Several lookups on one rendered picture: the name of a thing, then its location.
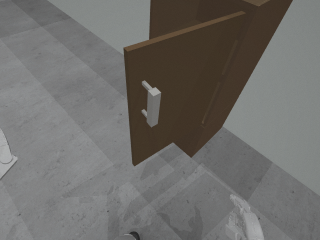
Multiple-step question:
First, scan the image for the cupboard door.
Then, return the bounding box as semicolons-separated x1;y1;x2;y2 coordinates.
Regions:
123;11;246;167

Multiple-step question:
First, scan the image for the robot right hand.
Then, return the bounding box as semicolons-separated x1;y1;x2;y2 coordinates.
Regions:
225;194;265;240

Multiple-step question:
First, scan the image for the handle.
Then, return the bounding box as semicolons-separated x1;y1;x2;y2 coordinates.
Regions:
141;80;161;127

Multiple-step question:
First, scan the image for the robot left hand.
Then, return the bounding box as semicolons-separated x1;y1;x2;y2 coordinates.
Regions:
0;128;18;180

